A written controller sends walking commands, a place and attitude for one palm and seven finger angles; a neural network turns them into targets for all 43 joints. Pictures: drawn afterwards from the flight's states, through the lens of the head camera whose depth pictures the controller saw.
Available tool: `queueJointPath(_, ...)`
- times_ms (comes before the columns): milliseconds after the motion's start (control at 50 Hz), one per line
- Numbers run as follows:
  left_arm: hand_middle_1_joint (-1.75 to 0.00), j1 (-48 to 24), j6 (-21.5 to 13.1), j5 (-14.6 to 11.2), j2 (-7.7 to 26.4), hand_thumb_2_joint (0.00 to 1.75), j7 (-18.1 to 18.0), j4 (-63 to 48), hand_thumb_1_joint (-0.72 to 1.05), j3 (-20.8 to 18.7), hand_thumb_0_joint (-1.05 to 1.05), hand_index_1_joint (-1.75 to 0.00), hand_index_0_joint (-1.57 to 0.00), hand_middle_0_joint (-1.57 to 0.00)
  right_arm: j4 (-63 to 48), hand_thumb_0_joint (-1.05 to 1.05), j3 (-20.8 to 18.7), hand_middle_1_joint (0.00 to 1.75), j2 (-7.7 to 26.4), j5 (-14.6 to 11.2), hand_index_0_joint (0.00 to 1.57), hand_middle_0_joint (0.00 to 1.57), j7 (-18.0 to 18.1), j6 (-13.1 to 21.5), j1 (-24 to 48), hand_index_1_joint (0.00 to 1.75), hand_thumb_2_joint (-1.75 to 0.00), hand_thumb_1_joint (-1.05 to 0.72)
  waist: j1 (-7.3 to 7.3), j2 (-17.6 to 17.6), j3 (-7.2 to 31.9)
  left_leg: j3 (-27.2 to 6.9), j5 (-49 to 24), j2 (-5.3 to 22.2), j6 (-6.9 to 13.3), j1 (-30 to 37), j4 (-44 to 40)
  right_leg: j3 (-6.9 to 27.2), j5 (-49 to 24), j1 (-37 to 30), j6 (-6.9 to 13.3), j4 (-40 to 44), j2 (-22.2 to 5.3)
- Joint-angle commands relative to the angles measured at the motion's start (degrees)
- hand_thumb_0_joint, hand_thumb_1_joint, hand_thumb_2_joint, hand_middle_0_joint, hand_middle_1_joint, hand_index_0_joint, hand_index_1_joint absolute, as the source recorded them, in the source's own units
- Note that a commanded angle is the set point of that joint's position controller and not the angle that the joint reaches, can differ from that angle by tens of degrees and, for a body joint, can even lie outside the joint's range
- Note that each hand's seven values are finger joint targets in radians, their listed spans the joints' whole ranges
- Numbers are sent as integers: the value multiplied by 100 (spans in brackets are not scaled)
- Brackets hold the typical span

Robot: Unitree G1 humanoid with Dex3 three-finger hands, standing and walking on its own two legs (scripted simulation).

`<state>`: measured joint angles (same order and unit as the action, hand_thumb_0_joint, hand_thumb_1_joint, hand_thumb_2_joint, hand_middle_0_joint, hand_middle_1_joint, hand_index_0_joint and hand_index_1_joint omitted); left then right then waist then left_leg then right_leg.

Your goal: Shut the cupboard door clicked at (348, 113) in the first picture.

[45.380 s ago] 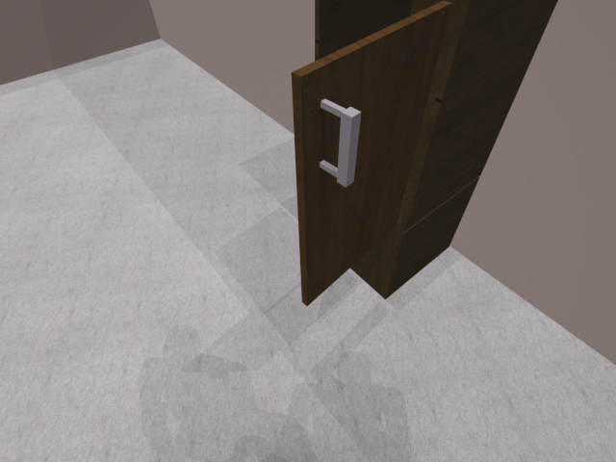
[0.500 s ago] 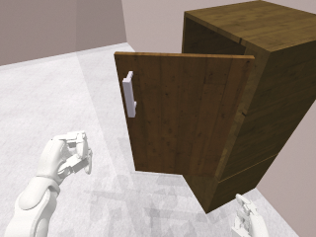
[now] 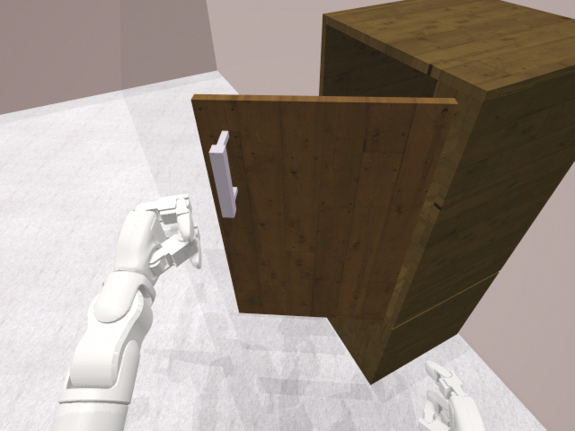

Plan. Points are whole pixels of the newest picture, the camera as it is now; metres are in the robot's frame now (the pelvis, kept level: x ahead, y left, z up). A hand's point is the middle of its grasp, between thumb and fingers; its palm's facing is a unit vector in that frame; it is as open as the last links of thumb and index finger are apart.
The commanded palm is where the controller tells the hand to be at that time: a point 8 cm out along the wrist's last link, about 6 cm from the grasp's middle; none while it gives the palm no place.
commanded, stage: bring the fist close to the handle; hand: left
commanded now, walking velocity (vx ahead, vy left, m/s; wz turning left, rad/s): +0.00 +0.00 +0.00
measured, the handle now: (226, 175) +0.45 +0.14 +0.14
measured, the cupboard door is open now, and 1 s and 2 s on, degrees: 59 59 39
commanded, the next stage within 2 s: push the door shut along its arc in 0.78 s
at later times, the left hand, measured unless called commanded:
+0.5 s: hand (235, 211) +0.37 +0.11 +0.14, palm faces +0.01 -1.00 +0.00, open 3.1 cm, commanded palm +0.33 +0.16 +0.15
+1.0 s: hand (230, 209) +0.37 +0.12 +0.15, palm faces +0.01 -1.00 -0.02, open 3.1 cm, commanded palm +0.35 +0.17 +0.15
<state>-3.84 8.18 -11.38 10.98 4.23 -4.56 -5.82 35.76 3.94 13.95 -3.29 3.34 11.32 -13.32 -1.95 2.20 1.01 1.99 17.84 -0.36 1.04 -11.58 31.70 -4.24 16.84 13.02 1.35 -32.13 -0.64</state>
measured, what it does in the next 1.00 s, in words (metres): stands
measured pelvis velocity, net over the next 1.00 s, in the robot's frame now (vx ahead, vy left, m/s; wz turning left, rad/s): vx -0.01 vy -0.01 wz -0.01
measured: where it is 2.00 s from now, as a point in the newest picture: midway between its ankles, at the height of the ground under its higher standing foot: outside the picture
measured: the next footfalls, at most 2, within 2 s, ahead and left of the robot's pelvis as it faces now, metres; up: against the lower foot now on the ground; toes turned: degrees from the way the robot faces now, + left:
none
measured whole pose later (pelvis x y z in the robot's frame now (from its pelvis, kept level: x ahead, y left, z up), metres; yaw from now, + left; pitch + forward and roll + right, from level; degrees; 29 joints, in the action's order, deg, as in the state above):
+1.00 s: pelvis -0.01 -0.01 +0.00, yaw +0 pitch -2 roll +0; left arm -22.7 6.1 -9.4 9.8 0.4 18.7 -5.1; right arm 36.3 3.3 13.8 -3.4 3.9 4.1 -12.5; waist 0.0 1.9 0.8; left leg 2.2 16.6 0.3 0.5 -12.4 30.6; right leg -4.0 15.5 14.0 2.0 -30.9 0.1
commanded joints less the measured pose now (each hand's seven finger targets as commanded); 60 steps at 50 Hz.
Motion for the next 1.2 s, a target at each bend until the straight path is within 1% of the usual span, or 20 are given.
queueJointPath(0,-150,-2054,-163,32,515,90,-55,-791,90,-11,0,-150,-130,-130,-925,0,-251,30,614,-3,20,20,54,174,760,30,-90,-90,136,-382,639,-239,-1118,26,55,176,-444,145,-1107,-10,-48,551,35)
queueJointPath(160,-150,-3010,-299,73,521,90,-405,-608,90,-179,0,-150,-130,-130,-889,0,-250,30,535,71,20,20,50,-30,793,30,-90,-90,68,-377,1439,-205,-1550,-1,17,407,-396,162,-1604,-375,-19,389,26)
queueJointPath(200,-150,-3026,-323,133,582,90,-469,-330,90,-229,0,-150,-130,-130,-846,0,-266,30,557,77,20,20,27,-102,737,30,-90,-90,54,-409,1486,-189,-1721,16,6,393,-368,158,-1809,-436,-13,343,28)
queueJointPath(280,-150,-3342,-192,216,173,90,-474,216,90,129,0,-150,-130,-130,-829,0,-275,30,539,44,20,20,-12,-245,700,30,-90,-90,156,-235,1157,-157,-1686,8,-4,315,-371,141,-1846,-229,-1,380,31)
queueJointPath(300,-150,-3281,-148,216,287,90,-486,389,90,-12,0,-150,-130,-130,-842,0,-300,30,569,44,20,20,-9,-274,691,30,-90,-90,124,-396,1149,-163,-1680,14,8,286,-359,142,-1861,-258,-12,401,27)
queueJointPath(380,-150,-3482,-139,212,176,90,-478,365,90,48,0,-150,-130,-130,-917,0,-323,30,555,44,20,20,-13,-376,667,30,-90,-90,100,-423,1425,-128,-1810,1,14,330,-342,159,-2067,-394,0,365,32)
queueJointPath(500,-150,-3320,-526,197,579,90,-544,44,90,-322,0,-150,-130,-130,-982,0,-342,30,556,76,20,20,-27,-406,684,30,-90,-90,0,-516,1624,-43,-1921,8,33,362,-369,232,-2333,-695,-22,363,13)
queueJointPath(580,-150,-3673,-543,245,377,90,-510,246,90,-35,0,-150,-130,-130,-906,0,-327,30,539,30,20,20,-9,-436,712,30,-90,-90,171,-258,1119,-42,-1408,-10,42,281,-440,254,-1729,-299,-23,534,40)
queueJointPath(680,-150,-3816,-417,174,206,90,-404,386,90,150,0,-150,-130,-130,-894,0,-335,30,561,9,20,20,39,-438,695,30,-90,-90,241,-239,1196,-91,-1301,-26,56,366,-431,238,-1592,-227,-25,590,54)
queueJointPath(740,-150,-3778,-409,105,513,90,-397,607,90,-191,0,-150,-130,-130,-874,0,-326,30,597,19,20,20,84,-457,703,30,-90,-90,181,-572,1234,-102,-1147,-39,63,229,-470,272,-1399,-331,-46,653,35)
queueJointPath(800,-150,-3888,-489,126,743,90,-443,741,90,-370,0,-150,-130,-130,-834,0,-326,30,609,28,20,20,96,-469,707,30,-90,-90,148,-525,1223,-82,-1024,-31,64,209,-491,331,-1182,-334,-49,709,21)
queueJointPath(820,-150,-3963,-522,112,497,90,-436,698,90,-173,0,-150,-130,-130,-878,0,-301,30,566,19,20,20,82,-457,751,30,-90,-90,163,-425,1225,-88,-982,-42,61,212,-519,317,-1127,-301,-42,700,11)
queueJointPath(860,-150,-4042,-594,139,488,90,-462,738,90,-164,0,-150,-130,-130,-854,0,-311,30,558,21,20,20,71,-435,731,30,-90,-90,175,-361,1276,-85,-1018,-37,56,253,-498,315,-1196,-281,-33,677,27)
queueJointPath(900,-150,-4012,-628,170,778,90,-437,965,90,-363,0,-150,-130,-130,-819,0,-320,30,614,32,20,20,77,-452,665,30,-90,-90,169,-344,1233,-85,-1018,-26,59,211,-491,334,-1213,-295,-33,682,21)
queueJointPath(940,-150,-4573,-659,184,626,90,-335,1160,90,-101,0,-150,-130,-130,-778,0,-299,30,604,5,20,20,88,-463,633,30,-90,-90,344,-461,1030,-121,-875,-28,71,161,-504,326,-1068,-98,-43,714,28)
queueJointPath(1000,-150,-4792,-720,157,939,90,-225,1493,90,-316,0,-150,-130,-130,-734,0,-319,30,670,9,20,20,132,-476,571,30,-90,-90,334,-427,1117,-140,-808,-31,74,150,-488,346,-961,-101,-31,729,26)
queueJointPath(1060,-150,-5417,-795,75,802,90,-45,1873,90,-138,0,-150,-130,-130,-670,0,-304,30,664,-10,20,20,161,-465,512,30,-90,-90,474,-371,1183,-167,-722,-46,75,129,-476,364,-883,7,-23,726,29)
queueJointPath(1100,-150,-5427,-867,48,1153,90,20,2231,90,-426,0,-150,-130,-130,-616,0,-324,30,737,1,20,20,184,-473,431,30,-90,-90,451,-494,1236,-181,-709,-40,81,47,-458,385,-823,-42,-26,727,19)
queueJointPath(1160,-150,-5863,-1054,14,803,90,173,2447,90,-115,0,-150,-130,-130,-597,0,-333,30,703,-19,20,20,163,-404,364,30,-90,-90,517,-264,1426,-214,-832,-47,73,145,-416,329,-1003,95,12,605,35)
queueJointPath(1180,-150,-5955,-1105,-1,906,90,200,2642,90,-202,0,-150,-130,-130,-546,0,-343,30,733,-18,20,20,159,-385,279,30,-90,-90,536,-330,1444,-239,-886,-40,72,128,-397,317,-1076,115,18,575,44)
